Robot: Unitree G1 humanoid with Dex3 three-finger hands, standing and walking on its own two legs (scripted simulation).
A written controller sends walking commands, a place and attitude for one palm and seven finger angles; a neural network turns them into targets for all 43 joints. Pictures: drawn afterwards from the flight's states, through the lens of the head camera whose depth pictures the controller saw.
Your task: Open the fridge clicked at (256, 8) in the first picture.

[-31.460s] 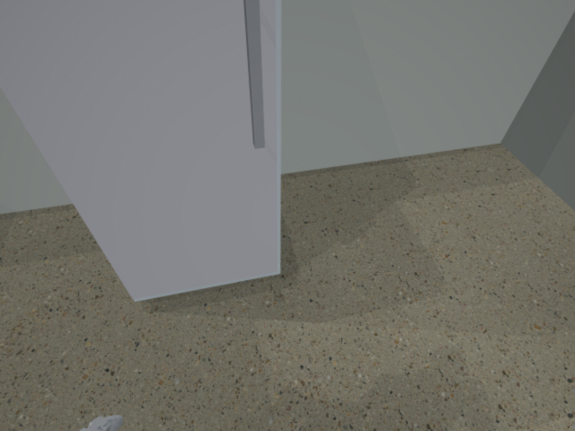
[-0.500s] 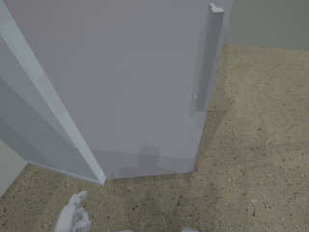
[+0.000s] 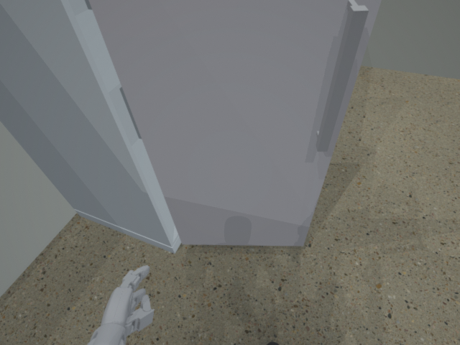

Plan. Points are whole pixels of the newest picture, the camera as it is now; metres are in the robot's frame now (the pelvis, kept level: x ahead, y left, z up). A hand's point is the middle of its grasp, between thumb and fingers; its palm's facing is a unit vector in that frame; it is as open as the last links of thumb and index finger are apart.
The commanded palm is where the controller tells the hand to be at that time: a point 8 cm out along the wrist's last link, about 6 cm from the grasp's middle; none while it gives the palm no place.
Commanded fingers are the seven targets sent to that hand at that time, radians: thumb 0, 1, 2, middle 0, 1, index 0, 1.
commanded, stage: stop stepping back and stand still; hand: right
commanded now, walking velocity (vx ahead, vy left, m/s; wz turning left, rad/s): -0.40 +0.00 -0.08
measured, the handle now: (334, 87) +0.61 -0.18 +0.14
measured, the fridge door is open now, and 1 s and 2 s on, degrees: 70 70 70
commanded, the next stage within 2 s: let the arm hang, fingers relaxed in 0.78 s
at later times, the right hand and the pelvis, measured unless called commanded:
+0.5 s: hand out of the picture +0.10 -0.28 +0.16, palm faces +0.51 +0.77 -0.38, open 7.5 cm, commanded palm +0.03 -0.31 +0.18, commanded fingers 0.00 -0.90 -0.90 0.20 0.30 0.20 0.30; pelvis -0.09 +0.00 +0.00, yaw -4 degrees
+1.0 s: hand out of the picture +0.11 -0.28 +0.02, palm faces +0.31 +0.84 -0.45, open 7.4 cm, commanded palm none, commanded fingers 0.00 -0.90 -0.90 0.20 0.30 0.20 0.30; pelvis -0.08 +0.00 -0.01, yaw -8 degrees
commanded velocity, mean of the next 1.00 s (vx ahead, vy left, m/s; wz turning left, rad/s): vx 0.10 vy -0.01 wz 0.00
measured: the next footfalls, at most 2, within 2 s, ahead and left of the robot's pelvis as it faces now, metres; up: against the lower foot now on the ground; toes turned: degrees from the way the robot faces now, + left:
right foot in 0.42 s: -0.05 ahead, -0.13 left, +0.00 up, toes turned -9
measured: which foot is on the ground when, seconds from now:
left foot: down 0.00-1.00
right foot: down 0.00-0.12, up 0.14-0.40, down 0.42-1.00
